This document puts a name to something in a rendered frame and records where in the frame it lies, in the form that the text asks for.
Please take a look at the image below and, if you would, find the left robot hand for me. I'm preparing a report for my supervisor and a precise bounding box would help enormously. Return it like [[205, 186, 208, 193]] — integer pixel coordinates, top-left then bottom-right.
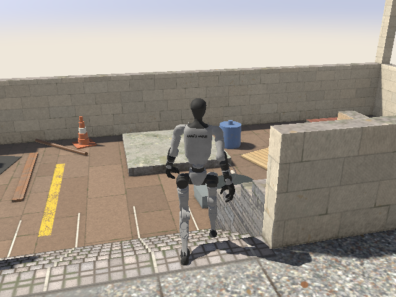
[[165, 167, 179, 179]]

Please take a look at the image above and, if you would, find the right robot hand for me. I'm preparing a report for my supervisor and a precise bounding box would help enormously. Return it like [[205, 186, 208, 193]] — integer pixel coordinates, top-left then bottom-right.
[[220, 183, 235, 202]]

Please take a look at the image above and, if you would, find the right robot upper arm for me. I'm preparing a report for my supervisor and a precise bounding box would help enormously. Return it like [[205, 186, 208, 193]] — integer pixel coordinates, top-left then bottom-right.
[[211, 125, 225, 161]]

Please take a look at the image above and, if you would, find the robot right forearm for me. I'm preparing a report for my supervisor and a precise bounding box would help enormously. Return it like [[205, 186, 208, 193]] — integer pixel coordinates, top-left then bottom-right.
[[219, 152, 233, 185]]

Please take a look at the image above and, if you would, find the robot left forearm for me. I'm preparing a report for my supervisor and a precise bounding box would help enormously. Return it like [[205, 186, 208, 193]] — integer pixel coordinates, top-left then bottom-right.
[[166, 148, 176, 169]]

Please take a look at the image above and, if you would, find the left robot upper arm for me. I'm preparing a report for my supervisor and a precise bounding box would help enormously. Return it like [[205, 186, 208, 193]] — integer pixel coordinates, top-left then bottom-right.
[[169, 124, 186, 157]]

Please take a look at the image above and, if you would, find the right robot foot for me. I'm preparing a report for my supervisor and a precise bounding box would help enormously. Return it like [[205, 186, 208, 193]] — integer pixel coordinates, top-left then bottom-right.
[[209, 230, 217, 238]]

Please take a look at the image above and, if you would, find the left robot shin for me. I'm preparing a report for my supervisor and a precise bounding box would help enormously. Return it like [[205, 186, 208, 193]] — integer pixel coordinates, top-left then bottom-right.
[[179, 211, 189, 256]]

